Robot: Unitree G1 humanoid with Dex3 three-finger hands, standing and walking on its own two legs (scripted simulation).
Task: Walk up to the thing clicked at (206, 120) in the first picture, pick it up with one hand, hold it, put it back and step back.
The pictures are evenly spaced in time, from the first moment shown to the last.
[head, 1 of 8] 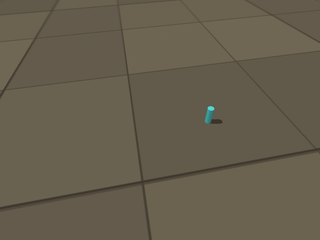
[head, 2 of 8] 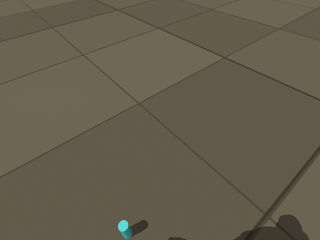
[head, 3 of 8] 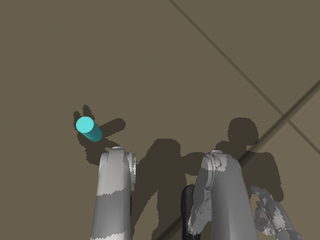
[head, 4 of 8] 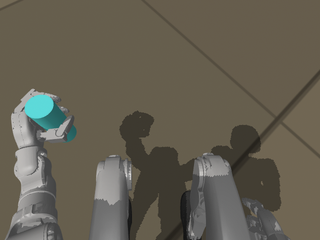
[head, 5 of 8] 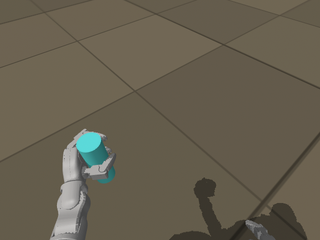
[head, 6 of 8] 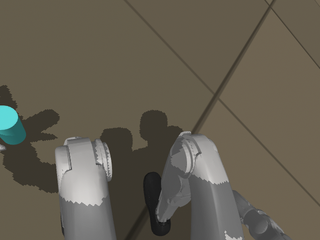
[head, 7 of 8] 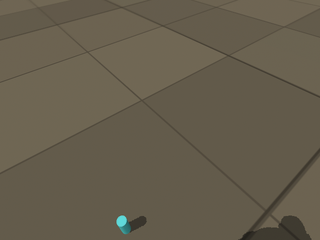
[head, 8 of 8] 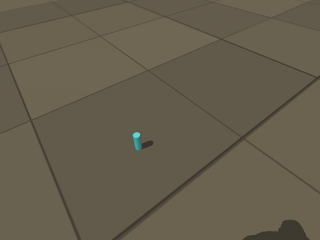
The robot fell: no
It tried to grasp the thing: yes
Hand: left
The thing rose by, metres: 0.70
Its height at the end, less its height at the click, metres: +0.00
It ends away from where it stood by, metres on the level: 0.02
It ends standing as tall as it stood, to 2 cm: yes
